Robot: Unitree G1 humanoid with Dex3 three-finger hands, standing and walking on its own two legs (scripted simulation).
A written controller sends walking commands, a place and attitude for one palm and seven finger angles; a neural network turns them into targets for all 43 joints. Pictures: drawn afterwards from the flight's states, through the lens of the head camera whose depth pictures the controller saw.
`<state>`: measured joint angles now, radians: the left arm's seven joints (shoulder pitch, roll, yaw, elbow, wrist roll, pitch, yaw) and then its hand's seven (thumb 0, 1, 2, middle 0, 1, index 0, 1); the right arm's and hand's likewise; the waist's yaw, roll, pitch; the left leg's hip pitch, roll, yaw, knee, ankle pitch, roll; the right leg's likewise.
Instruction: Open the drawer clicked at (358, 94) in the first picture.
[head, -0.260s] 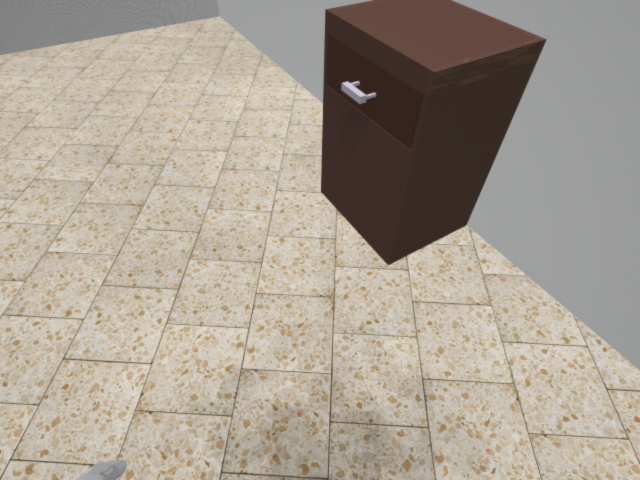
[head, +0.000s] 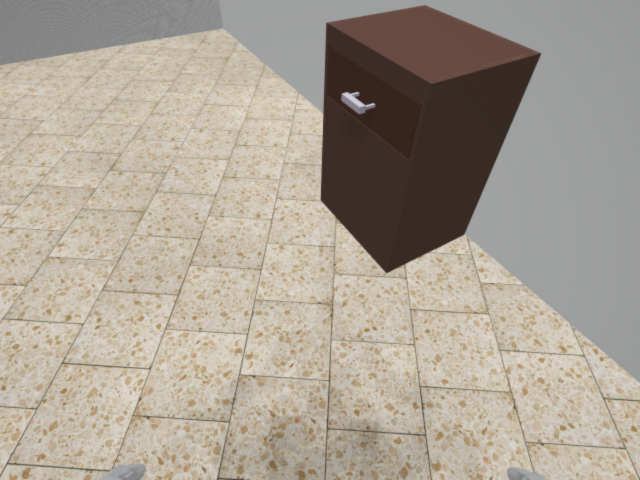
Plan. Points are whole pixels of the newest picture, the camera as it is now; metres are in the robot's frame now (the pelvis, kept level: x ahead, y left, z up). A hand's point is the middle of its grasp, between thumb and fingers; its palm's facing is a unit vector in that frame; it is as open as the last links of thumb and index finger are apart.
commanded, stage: stand and wait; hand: left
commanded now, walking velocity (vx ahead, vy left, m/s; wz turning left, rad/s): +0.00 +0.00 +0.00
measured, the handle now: (358, 101) +1.25 -0.05 -0.13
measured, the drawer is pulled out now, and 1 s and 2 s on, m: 0.00 0.00 0.00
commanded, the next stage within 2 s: look at it before walking up in 0.74 s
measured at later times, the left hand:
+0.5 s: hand out of the picture +0.05 +0.24 -0.15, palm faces -0.03 -0.94 -0.34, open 7.4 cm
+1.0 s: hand out of the picture +0.06 +0.23 -0.15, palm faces -0.04 -0.94 -0.33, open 7.4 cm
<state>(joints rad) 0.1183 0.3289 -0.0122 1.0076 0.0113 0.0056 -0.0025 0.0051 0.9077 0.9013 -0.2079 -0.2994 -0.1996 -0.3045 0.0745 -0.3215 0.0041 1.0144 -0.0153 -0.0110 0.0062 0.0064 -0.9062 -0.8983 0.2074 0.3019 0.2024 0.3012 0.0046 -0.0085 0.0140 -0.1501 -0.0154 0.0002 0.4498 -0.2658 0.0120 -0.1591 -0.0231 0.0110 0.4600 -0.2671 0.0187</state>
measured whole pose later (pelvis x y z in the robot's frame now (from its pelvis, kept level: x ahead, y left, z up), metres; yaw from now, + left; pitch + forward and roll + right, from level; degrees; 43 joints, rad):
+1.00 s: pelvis -0.02 -0.01 +0.00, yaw +0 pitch -2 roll +0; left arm 0.13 0.34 -0.01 1.08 0.01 0.00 -0.01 0.00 0.91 0.90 -0.21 -0.30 -0.20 -0.30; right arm 0.12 -0.34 0.00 1.11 -0.01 -0.01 0.01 0.01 -0.91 -0.90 0.21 0.30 0.20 0.30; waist 0.00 -0.01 0.04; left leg -0.15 0.01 0.00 0.38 -0.20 -0.01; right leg -0.16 0.00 0.01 0.39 -0.21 0.00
